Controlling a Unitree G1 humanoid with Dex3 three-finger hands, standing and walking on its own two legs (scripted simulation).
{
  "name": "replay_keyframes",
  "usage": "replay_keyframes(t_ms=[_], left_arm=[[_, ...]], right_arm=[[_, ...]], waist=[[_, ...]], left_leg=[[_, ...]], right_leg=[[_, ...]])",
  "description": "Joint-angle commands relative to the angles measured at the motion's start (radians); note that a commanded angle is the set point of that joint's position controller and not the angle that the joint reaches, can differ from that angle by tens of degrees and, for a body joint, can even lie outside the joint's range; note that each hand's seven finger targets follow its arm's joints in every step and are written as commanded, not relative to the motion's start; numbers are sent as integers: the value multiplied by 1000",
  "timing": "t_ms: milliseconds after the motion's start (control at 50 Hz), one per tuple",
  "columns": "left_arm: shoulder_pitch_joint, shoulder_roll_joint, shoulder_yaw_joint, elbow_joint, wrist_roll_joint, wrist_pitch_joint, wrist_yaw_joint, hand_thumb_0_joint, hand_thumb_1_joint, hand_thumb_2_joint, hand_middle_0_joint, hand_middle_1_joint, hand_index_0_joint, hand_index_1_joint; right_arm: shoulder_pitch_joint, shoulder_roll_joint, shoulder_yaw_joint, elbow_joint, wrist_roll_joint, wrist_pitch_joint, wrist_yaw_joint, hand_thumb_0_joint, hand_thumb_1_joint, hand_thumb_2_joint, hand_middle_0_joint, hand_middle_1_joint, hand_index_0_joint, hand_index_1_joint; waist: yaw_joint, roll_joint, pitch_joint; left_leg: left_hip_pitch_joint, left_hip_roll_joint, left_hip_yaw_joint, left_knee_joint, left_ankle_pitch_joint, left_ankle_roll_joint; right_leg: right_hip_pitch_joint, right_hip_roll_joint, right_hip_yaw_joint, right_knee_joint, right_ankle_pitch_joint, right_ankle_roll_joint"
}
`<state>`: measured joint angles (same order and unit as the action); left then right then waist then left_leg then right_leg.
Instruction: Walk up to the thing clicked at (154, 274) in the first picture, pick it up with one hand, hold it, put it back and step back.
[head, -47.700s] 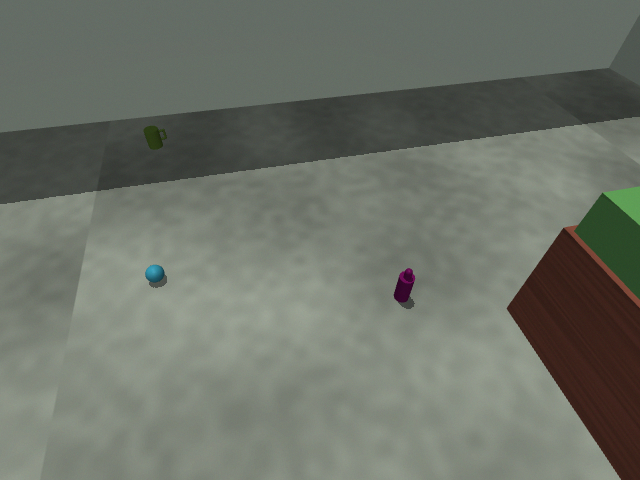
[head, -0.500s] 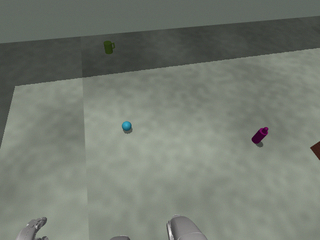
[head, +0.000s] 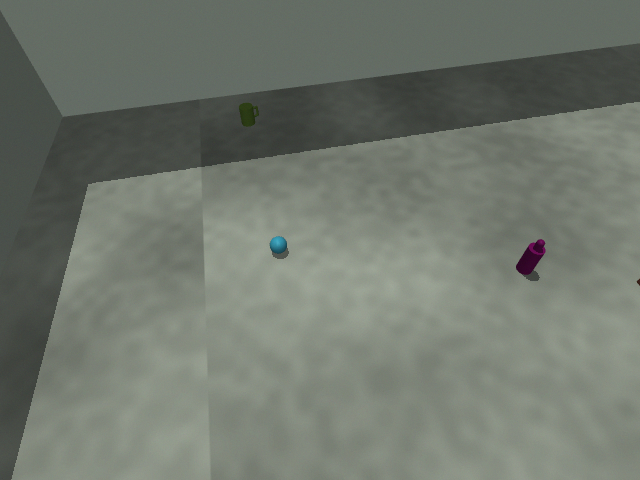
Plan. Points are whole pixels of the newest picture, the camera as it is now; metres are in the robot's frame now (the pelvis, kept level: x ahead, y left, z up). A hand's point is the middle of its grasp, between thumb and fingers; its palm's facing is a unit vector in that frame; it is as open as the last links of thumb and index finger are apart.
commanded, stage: step back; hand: left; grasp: from above
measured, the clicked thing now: (278, 244) +1.06 +0.20 -0.72
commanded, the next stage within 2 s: stand in 0.90 s
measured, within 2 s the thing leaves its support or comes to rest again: neither
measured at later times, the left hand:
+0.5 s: hand out of the picture +0.02 +0.27 -0.13, palm faces +0.06 -0.93 -0.37, open 7.4 cm
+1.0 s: hand out of the picture +0.14 +0.28 -0.13, palm faces +0.00 -0.93 -0.36, open 7.4 cm
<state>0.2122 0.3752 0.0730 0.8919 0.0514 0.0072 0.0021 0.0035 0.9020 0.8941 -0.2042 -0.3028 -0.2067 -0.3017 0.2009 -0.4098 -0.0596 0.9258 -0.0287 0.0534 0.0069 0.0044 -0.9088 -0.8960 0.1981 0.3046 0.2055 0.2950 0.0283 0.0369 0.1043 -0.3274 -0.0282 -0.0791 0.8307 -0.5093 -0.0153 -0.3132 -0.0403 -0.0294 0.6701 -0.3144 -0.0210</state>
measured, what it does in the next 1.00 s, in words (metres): steps on the spot: left foot, then left foot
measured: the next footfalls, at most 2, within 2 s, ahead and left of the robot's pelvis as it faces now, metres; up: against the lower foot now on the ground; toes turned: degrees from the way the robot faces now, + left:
left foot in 0.04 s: +0.04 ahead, +0.14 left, +0.00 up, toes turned -1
left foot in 0.54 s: +0.07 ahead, +0.15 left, +0.00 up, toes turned +2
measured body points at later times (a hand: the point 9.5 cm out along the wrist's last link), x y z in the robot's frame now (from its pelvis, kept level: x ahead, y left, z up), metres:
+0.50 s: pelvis -0.01 +0.00 +0.01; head +0.00 -0.01 +0.46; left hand +0.02 +0.32 -0.11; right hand +0.07 -0.31 -0.12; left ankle +0.02 +0.14 -0.71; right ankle +0.00 -0.11 -0.72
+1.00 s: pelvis +0.03 +0.03 +0.01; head +0.05 +0.03 +0.46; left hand +0.14 +0.33 -0.11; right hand +0.15 -0.27 -0.11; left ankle +0.03 +0.15 -0.72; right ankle +0.00 -0.11 -0.72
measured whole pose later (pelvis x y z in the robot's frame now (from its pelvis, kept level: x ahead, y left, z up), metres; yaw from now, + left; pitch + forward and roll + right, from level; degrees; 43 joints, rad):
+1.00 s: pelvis +0.03 +0.03 +0.01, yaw +0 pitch -3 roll +0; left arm 0.06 0.37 0.02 1.06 0.00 -0.02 0.00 0.00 0.91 0.89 -0.20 -0.30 -0.20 -0.30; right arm 0.04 -0.33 -0.02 1.06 -0.01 -0.02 0.01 0.00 -0.91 -0.90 0.20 0.30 0.21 0.30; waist 0.01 0.00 0.08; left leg -0.19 0.02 0.02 0.50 -0.26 -0.01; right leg -0.13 -0.03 0.01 0.48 -0.30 0.03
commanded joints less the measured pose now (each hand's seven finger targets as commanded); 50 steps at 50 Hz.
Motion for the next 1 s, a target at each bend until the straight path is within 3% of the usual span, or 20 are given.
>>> replay_keyframes(t_ms=[0, 20, 40, 60, 120, 220, 240, 260, 280, 300, 340, 500, 520, 540, 560, 580, 640, 680, 740, 980], left_arm=[[-49, 248, 54, -69, -7, -10, 9, 0, 900, 900, -200, -300, -200, -300], [-16, 191, 36, -67, -10, -8, 6, 0, 900, 900, -200, -300, -200, -300], [-65, 155, 23, -70, -33, -11, 3, 0, 900, 900, -200, -300, -200, -300], [-113, 250, 55, -50, -23, -13, 6, 0, 900, 900, -200, -300, -200, -300], [-49, 204, 43, -11, -37, -24, -15, 0, 900, 900, -200, -300, -200, -300], [44, 183, 52, 58, -19, -43, -13, 0, 900, 900, -200, -300, -200, -300], [65, 205, 61, 65, -13, -48, -6, 0, 900, 900, -200, -300, -200, -300], [98, 271, 74, 61, -3, -55, 2, 0, 900, 900, -200, -300, -200, -300], [57, 337, 86, 49, -2, -61, 3, 0, 900, 900, -200, -300, -200, -300], [2, 319, 83, 18, -6, -67, 5, 0, 900, 900, -200, -300, -200, -300], [-41, 277, 72, 15, -13, -76, 10, 0, 900, 900, -200, -300, -200, -300], [-75, 218, 27, 8, -24, -52, -5, 0, 900, 900, -200, -300, -200, -300], [-63, 181, 12, 5, -26, -49, -7, 0, 900, 900, -200, -300, -200, -300], [-61, 131, -2, 5, -44, -44, -8, 0, 900, 900, -200, -300, -200, -300], [-56, 168, 9, 30, -50, -37, -3, 0, 900, 900, -200, -300, -200, -300], [-50, 190, 13, 41, -44, -38, -3, 0, 900, 900, -200, -300, -200, -300], [9, 176, 7, 86, -42, -60, 7, 0, 900, 900, -200, -300, -200, -300], [-29, 236, 19, 89, -39, -69, 11, 0, 900, 900, -200, -300, -200, -300], [-75, 228, 11, 77, -45, -69, 18, 0, 900, 900, -200, -300, -200, -300], [-167, 181, -21, 131, -51, -39, 15, 0, 900, 900, -200, -300, -200, -300]], right_arm=[[19, -148, -52, -19, -5, -61, -4, 0, -900, -900, 200, 300, 200, 300], [49, -178, -66, -7, -17, -70, -9, 0, -900, -900, 200, 300, 200, 300], [3, -271, -66, -27, -19, -75, -10, 0, -900, -900, 200, 300, 200, 300], [-47, -311, -75, -44, -11, -78, -5, 0, -900, -900, 200, 300, 200, 300], [-112, -211, -39, -42, -19, -98, -11, 0, -900, -900, 200, 300, 200, 300], [-104, -193, -46, -37, -11, -61, 3, 0, -900, -900, 200, 300, 200, 300], [-70, -151, -33, -36, -5, -55, 0, 0, -900, -900, 200, 300, 200, 300], [-101, -108, -22, -61, -1, -56, -1, 0, -900, -900, 200, 300, 200, 300], [-103, -138, -31, -49, -3, -54, -9, 0, -900, -900, 200, 300, 200, 300], [-69, -169, -40, -37, 0, -60, -9, 0, -900, -900, 200, 300, 200, 300], [-19, -159, -43, -10, 5, -67, -4, 0, -900, -900, 200, 300, 200, 300], [18, -119, -48, 32, -11, -91, -1, 0, -900, -900, 200, 300, 200, 300], [30, -144, -55, 34, -17, -95, -8, 0, -900, -900, 200, 300, 200, 300], [-10, -190, -54, 18, -18, -101, -12, 0, -900, -900, 200, 300, 200, 300], [-54, -237, -57, 8, -11, -100, -10, 0, -900, -900, 200, 300, 200, 300], [-83, -239, -57, 6, -9, -97, -7, 0, -900, -900, 200, 300, 200, 300], [-157, -176, -30, 10, 3, -89, -7, 0, -900, -900, 200, 300, 200, 300], [-124, -141, -17, 20, 16, -88, -9, 0, -900, -900, 200, 300, 200, 300], [-113, -153, -26, 51, 13, -91, -16, 0, -900, -900, 200, 300, 200, 300], [-178, -153, -1, 101, 22, -92, -18, 0, -900, -900, 200, 300, 200, 300]], waist=[[-20, -156, -87], [-29, -32, -112], [-47, 189, -76], [-57, 114, 7], [-5, 77, 2], [18, 109, -37], [27, 16, -40], [56, -153, -34], [48, -185, 8], [21, -95, 44], [-7, -79, 29], [-40, -136, -82], [-51, -68, -113], [-36, 75, -121], [-24, 86, -107], [-19, 54, -86], [23, 94, -105], [-12, 4, -143], [-27, -6, -185], [-27, -13, -177]], left_leg=[[225, -15, 91, -469, 146, 33], [334, 75, -85, -501, 57, 59], [181, 310, -485, -634, -343, 170], [-55, 387, -539, -677, -440, 257], [0, 243, -255, -586, -160, 170], [-120, 180, -112, -459, -181, 116], [-193, 132, -67, -351, -163, 80], [-327, 25, -7, -142, -125, 33], [-265, 0, -21, 44, -60, 20], [-241, 34, -86, 75, -4, 21], [-201, 50, -82, 74, 68, 25], [197, 15, 101, -389, 241, 18], [267, 74, 8, -427, 248, 30], [228, 241, -242, -519, 123, 88], [98, 328, -322, -563, -28, 176], [38, 325, -294, -549, -13, 200], [52, 214, -85, -405, 358, 99], [52, 129, 6, -314, 447, 45], [150, 136, 28, -306, 613, 51], [239, 172, -6, -440, 726, 52]], right_leg=[[-54, -146, 208, -203, -258, -103], [-181, -100, 162, -73, -247, -68], [-280, 40, 32, 89, -271, 7], [-160, 5, 97, 210, -275, 10], [-92, 5, 88, 146, -123, 2], [231, 73, -13, -218, -36, -5], [311, 53, 72, -269, -75, -18], [292, -140, 423, -417, -392, -95], [124, -317, 627, -527, -635, -173], [80, -330, 622, -503, -576, -206], [75, -260, 467, -476, -431, -166], [-38, -138, 151, -218, 49, -98], [-92, -104, 119, -139, 75, -68], [-133, -12, 61, -56, -20, -14], [-44, 28, 30, 13, -169, 0], [20, 13, 48, 21, -175, -4], [154, -8, 66, -237, 92, -13], [208, -80, 178, -228, 294, -40], [198, -86, 141, -172, 470, -42], [239, -67, 101, -260, 411, 10]])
